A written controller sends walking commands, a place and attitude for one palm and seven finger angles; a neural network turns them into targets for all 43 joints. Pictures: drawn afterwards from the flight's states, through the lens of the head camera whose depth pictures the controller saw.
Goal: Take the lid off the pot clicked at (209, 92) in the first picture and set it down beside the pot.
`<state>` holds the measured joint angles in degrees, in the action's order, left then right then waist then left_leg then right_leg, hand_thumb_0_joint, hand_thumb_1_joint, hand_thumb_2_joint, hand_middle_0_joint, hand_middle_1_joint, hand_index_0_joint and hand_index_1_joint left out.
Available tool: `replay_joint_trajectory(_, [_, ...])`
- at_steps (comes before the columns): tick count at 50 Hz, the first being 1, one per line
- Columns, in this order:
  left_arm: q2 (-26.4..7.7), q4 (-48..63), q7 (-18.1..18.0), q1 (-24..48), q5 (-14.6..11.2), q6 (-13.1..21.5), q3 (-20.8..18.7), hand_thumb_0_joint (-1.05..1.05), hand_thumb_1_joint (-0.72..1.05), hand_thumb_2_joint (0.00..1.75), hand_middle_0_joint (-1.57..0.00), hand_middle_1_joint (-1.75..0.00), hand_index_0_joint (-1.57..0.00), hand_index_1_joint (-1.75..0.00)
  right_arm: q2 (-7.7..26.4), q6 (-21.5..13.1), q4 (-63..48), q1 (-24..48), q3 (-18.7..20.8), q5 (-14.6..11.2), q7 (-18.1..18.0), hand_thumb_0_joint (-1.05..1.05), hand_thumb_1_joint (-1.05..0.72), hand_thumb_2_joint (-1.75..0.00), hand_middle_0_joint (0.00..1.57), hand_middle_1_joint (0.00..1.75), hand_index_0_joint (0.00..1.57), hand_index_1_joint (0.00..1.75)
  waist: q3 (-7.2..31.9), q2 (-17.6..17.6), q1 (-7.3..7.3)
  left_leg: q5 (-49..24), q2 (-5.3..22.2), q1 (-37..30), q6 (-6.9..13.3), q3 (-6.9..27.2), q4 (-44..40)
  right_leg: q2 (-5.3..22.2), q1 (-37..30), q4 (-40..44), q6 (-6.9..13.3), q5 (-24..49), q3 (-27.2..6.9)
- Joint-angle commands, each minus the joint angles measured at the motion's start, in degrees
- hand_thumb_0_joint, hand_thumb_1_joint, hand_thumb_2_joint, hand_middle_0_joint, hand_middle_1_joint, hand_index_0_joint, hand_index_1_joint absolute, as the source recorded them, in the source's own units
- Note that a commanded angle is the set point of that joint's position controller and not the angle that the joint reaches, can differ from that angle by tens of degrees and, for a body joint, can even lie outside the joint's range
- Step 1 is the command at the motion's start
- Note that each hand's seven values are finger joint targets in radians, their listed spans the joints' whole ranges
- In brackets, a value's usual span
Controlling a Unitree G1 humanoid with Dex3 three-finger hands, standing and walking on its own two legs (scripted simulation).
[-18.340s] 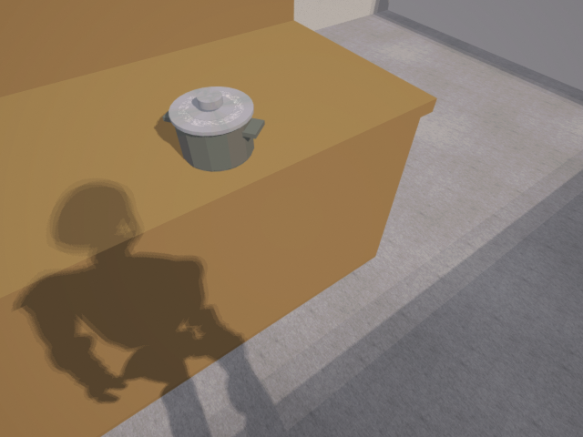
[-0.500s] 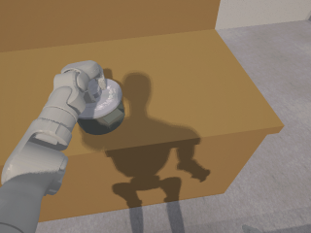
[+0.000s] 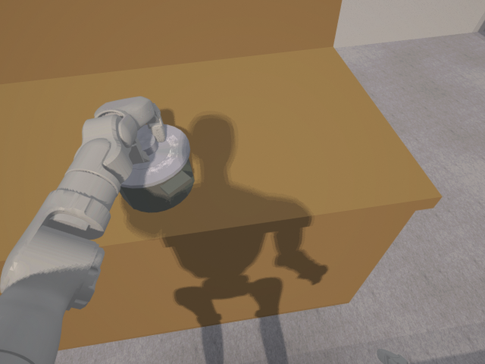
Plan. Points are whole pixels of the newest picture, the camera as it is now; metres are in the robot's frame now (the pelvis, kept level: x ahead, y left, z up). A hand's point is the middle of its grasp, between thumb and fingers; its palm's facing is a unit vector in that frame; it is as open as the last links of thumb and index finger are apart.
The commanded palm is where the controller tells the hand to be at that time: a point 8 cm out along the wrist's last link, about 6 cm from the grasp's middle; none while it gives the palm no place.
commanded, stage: lift the lid straight up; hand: left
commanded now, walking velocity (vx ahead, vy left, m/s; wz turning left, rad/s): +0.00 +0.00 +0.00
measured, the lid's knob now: (143, 144) +0.48 +0.18 +0.11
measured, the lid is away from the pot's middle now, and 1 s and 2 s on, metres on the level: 0.01 0.01 0.01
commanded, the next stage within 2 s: move the lid sideways beside the pot in 1.90 s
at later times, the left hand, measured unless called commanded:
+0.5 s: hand (129, 131) +0.45 +0.18 +0.16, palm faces -0.29 -0.11 -0.95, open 7.7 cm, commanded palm +0.43 +0.18 +0.24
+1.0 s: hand (124, 108) +0.45 +0.17 +0.21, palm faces -0.26 -0.09 -0.96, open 7.7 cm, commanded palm +0.43 +0.18 +0.28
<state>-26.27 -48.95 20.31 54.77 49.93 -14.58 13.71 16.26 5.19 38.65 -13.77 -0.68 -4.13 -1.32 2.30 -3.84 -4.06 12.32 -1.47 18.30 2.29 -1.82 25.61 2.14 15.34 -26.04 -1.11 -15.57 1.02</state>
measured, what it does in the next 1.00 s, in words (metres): stands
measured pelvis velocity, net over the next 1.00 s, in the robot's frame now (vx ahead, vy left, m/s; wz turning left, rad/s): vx -0.01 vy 0.00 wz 0.02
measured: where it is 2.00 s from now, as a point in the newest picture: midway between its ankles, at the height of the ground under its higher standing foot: outside the picture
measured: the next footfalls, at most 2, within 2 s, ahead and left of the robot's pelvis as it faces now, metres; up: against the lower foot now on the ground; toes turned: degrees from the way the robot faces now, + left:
none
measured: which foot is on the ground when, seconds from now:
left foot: down 0.00-1.00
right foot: down 0.00-1.00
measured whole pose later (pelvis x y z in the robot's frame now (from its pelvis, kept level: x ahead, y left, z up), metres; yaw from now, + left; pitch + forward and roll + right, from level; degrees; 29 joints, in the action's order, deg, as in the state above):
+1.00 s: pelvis -0.01 +0.00 +0.00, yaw +1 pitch +3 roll +0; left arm -27.6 -47.8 27.4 64.5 50.6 -17.9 15.2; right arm 16.3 1.1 39.0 -13.4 -1.4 -3.8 -1.9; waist 1.5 -4.4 -3.4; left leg 10.4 -1.9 16.2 2.1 -0.9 23.8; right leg 2.4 13.3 -25.3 -0.9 -14.6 1.9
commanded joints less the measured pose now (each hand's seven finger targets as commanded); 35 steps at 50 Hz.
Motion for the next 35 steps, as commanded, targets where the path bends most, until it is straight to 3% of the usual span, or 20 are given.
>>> replay_joint_trajectory(1, [-15.3, 11.5, -2.6, 34.0, 1.4, -0.1, -5.5, 0.00, 0.59, 1.01, -0.84, -1.04, -0.87, -1.05, 7.1, -2.6, -6.3, 1.8, 2.0, -0.2, -0.9, 0.00, -0.90, -0.90, 0.20, 0.30, 0.20, 0.30, 21.4, 4.0, -0.28, -16.5, -0.8, -15.2, 2.5, 2.8, -0.4, -3.1, -2.2, 1.9, 3.1, 21.1, 1.3])
replay_joint_trajectory(3, [-15.0, 14.1, -2.6, 36.9, 1.3, 0.3, -5.2, 0.00, 0.59, 1.01, -0.84, -1.04, -0.87, -1.05, 7.1, -3.1, -6.6, 1.9, 2.2, -0.1, -1.1, 0.00, -0.90, -0.90, 0.20, 0.30, 0.20, 0.30, 23.2, 2.1, -0.52, -17.7, -0.8, -16.7, 2.5, 2.8, -0.3, -3.0, -2.1, 2.1, 3.2, 21.6, 1.1])
replay_joint_trajectory(4, [-17.8, 15.3, -2.9, 37.2, 1.6, 0.5, -7.4, 0.00, 0.59, 1.01, -0.84, -1.04, -0.87, -1.05, 7.1, -3.5, -6.5, 1.5, 2.3, 0.0, -1.1, 0.00, -0.90, -0.90, 0.20, 0.30, 0.20, 0.30, 24.7, 2.1, -0.17, -18.7, -0.7, -17.7, 2.5, 3.1, 0.0, -3.1, -3.0, 1.7, 3.1, 22.5, 1.0])
replay_joint_trajectory(5, [-18.0, 14.7, -2.9, 36.3, 2.0, 0.4, -7.4, 0.00, 0.59, 1.01, -0.84, -1.04, -0.87, -1.05, 7.1, -3.6, -6.6, 1.9, 2.2, 0.0, -1.2, 0.00, -0.90, -0.90, 0.20, 0.30, 0.20, 0.30, 25.4, 2.4, 0.00, -19.3, -0.8, -17.8, 2.5, 3.1, 0.0, -3.1, -3.5, 1.6, 3.1, 23.0, 0.8])
replay_joint_trajectory(6, [-16.0, 14.1, -2.7, 36.0, 1.9, 0.2, -5.7, 0.00, 0.59, 1.01, -0.84, -1.04, -0.87, -1.05, 6.9, -3.8, -6.7, 1.9, 2.1, 0.0, -1.2, 0.00, -0.90, -0.90, 0.20, 0.30, 0.20, 0.30, 24.7, 2.1, -0.25, -19.9, -0.9, -17.5, 2.5, 3.1, 0.0, -3.1, -3.1, 1.6, 3.1, 23.4, 1.0])
replay_joint_trajectory(8, [-15.8, 16.6, -2.6, 37.6, 1.5, 0.3, -5.9, 0.00, 0.59, 1.01, -0.84, -1.04, -0.87, -1.05, 7.0, -4.0, -6.8, 1.9, 2.3, 0.0, -0.9, 0.00, -0.90, -0.90, 0.20, 0.30, 0.20, 0.30, 25.4, 1.5, -0.22, -22.2, -0.4, -18.7, 2.3, 3.6, 0.1, -3.1, -2.7, 1.7, 3.2, 23.7, 1.3])
replay_joint_trajectory(10, [-17.6, 15.5, -2.6, 35.5, 2.0, -0.3, -7.5, 0.00, 0.59, 1.01, -0.84, -1.04, -0.87, -1.05, 7.1, -4.1, -6.6, 2.1, 2.3, 0.1, -0.8, 0.00, -0.90, -0.90, 0.20, 0.30, 0.20, 0.30, 25.7, 2.0, 0.30, -23.0, -0.5, -18.9, 2.3, 3.7, 0.3, -3.1, -3.2, 1.5, 3.1, 24.1, 1.1])
replay_joint_trajectory(11, [-15.4, 16.1, -2.4, 36.1, 1.7, -0.7, -5.6, 0.00, 0.59, 1.01, -0.84, -1.04, -0.87, -1.05, 6.9, -4.2, -6.7, 2.2, 2.3, 0.0, -0.7, 0.00, -0.90, -0.90, 0.20, 0.30, 0.20, 0.30, 24.7, 2.5, -0.07, -22.4, -0.7, -18.8, 2.4, 3.4, 0.2, -3.1, -2.9, 1.6, 3.0, 24.3, 1.2])
replay_joint_trajectory(15, [-18.2, 17.9, -1.7, 36.0, 1.7, -1.5, -7.7, 0.00, 0.59, 1.01, -0.84, -1.04, -0.87, -1.05, 7.2, -4.4, -7.1, 2.7, 2.3, 0.0, -0.4, 0.00, -0.90, -0.90, 0.20, 0.30, 0.20, 0.30, 25.7, 2.9, 0.64, -23.2, -0.8, -18.5, 2.4, 3.6, 0.3, -3.0, -4.6, 1.5, 3.0, 25.6, 1.0])
replay_joint_trajectory(18, [-17.1, 19.1, -0.8, 35.0, 1.5, -2.2, -7.0, 0.00, 0.59, 1.01, -0.84, -1.04, -0.87, -1.05, 7.2, -4.4, -7.5, 3.5, 2.3, -0.1, -0.3, 0.00, -0.90, -0.90, 0.20, 0.30, 0.20, 0.30, 25.9, 2.4, 0.62, -25.8, -0.7, -19.0, 2.5, 3.8, 0.6, -2.9, -4.7, 1.7, 3.1, 26.6, 1.0])
replay_joint_trajectory(19, [-18.1, 20.1, -0.6, 35.9, 1.8, -2.3, -7.4, 0.00, 0.59, 1.01, -0.84, -1.04, -0.87, -1.05, 7.1, -4.4, -7.5, 3.5, 2.2, 0.0, -0.2, 0.00, -0.90, -0.90, 0.20, 0.30, 0.20, 0.30, 25.7, 2.2, 0.72, -25.5, -0.6, -19.3, 2.3, 4.0, 0.5, -3.0, -4.6, 1.4, 3.0, 26.3, 1.1])
replay_joint_trajectory(20, [-16.0, 17.1, -0.2, 34.4, 1.9, -3.1, -6.0, 0.00, 0.59, 1.01, -0.84, -1.04, -0.87, -1.05, 7.0, -4.3, -7.3, 3.6, 2.2, 0.0, -0.3, 0.00, -0.90, -0.90, 0.20, 0.30, 0.20, 0.30, 24.1, 3.7, 0.44, -23.9, -0.9, -18.5, 2.4, 3.6, 0.4, -3.2, -3.9, 1.6, 2.9, 25.4, 1.2])
replay_joint_trajectory(22, [-17.2, 16.6, 0.4, 36.4, 1.9, -3.6, -6.1, 0.00, 0.59, 1.01, -0.84, -1.04, -0.87, -1.05, 7.2, -4.0, -7.1, 4.0, 1.9, -0.3, -0.4, 0.00, -0.90, -0.90, 0.20, 0.30, 0.20, 0.30, 22.2, 3.9, 0.41, -19.2, -1.1, -16.8, 2.3, 3.3, -0.6, -3.0, -3.6, 2.0, 3.0, 23.2, 1.3])
replay_joint_trajectory(23, [-15.4, 20.0, 0.7, 38.6, 1.1, -3.1, -4.8, 0.00, 0.59, 1.01, -0.84, -1.04, -0.87, -1.05, 7.1, -4.3, -7.7, 4.5, 1.9, -0.3, -0.4, 0.00, -0.90, -0.90, 0.20, 0.30, 0.20, 0.30, 24.0, 2.1, 0.16, -21.2, -1.1, -18.2, 2.4, 3.7, -0.3, -2.9, -3.8, 2.0, 3.2, 23.9, 1.4])
replay_joint_trajectory(25, [-18.4, 21.9, 0.8, 39.2, 2.1, -2.8, -7.0, 0.00, 0.59, 1.01, -0.84, -1.04, -0.87, -1.05, 6.9, -4.9, -7.8, 4.2, 2.0, 0.0, -0.5, 0.00, -0.90, -0.90, 0.20, 0.30, 0.20, 0.30, 26.9, 1.9, 0.66, -23.2, -0.9, -20.8, 2.4, 4.3, 0.2, -3.1, -4.4, 1.6, 3.1, 24.4, 1.0])
replay_joint_trajectory(26, [-16.4, 22.1, 1.1, 39.2, 2.0, -2.9, -5.3, 0.00, 0.59, 1.01, -0.84, -1.04, -0.87, -1.05, 6.6, -5.1, -8.0, 4.5, 1.9, 0.0, -0.5, 0.00, -0.90, -0.90, 0.20, 0.30, 0.20, 0.30, 26.2, 1.8, 0.44, -24.0, -1.0, -20.8, 2.3, 4.3, 0.2, -3.1, -3.9, 1.6, 3.1, 24.5, 1.2])
replay_joint_trajectory(29, [-18.1, 18.8, 1.6, 36.8, 1.8, -3.6, -7.2, 0.00, 0.59, 1.01, -0.84, -1.04, -0.87, -1.05, 7.0, -4.8, -7.4, 4.3, 1.8, 0.0, -0.5, 0.00, -0.90, -0.90, 0.20, 0.30, 0.20, 0.30, 23.7, 3.9, 0.87, -21.7, -1.1, -18.5, 2.3, 3.9, -0.3, -3.0, -4.6, 2.0, 3.1, 24.2, 1.2])
replay_joint_trajectory(30, [-17.3, 17.8, 2.0, 36.9, 1.8, -3.9, -6.2, 0.00, 0.59, 1.01, -0.84, -1.04, -0.87, -1.05, 6.9, -4.6, -7.5, 4.7, 1.6, -0.1, -0.5, 0.00, -0.90, -0.90, 0.20, 0.30, 0.20, 0.30, 22.8, 5.3, 0.85, -20.0, -1.3, -17.3, 2.4, 3.7, -0.7, -3.0, -4.9, 2.1, 3.0, 24.0, 1.2])
replay_joint_trajectory(33, [-13.6, 17.0, 2.6, 39.7, 1.4, -4.2, -2.9, 0.00, 0.59, 1.01, -0.84, -1.04, -0.87, -1.05, 6.7, -4.7, -7.6, 5.4, 1.4, -0.3, -0.7, 0.00, -0.90, -0.90, 0.20, 0.30, 0.20, 0.30, 20.7, 3.3, 0.13, -16.6, -1.5, -16.8, 2.3, 3.5, -1.2, -2.9, -2.8, 2.8, 3.3, 20.8, 1.5])
replay_joint_trajectory(35, [-18.2, 16.6, 2.7, 42.1, 2.4, -4.0, -5.9, 0.00, 0.59, 1.01, -0.84, -1.04, -0.87, -1.05, 6.9, -4.9, -7.2, 4.9, 1.4, -0.1, -1.0, 0.00, -0.90, -0.90, 0.20, 0.30, 0.20, 0.30, 22.2, 4.2, 0.50, -14.9, -1.6, -17.4, 2.4, 3.7, -1.4, -3.0, -3.7, 2.7, 3.2, 20.1, 1.1])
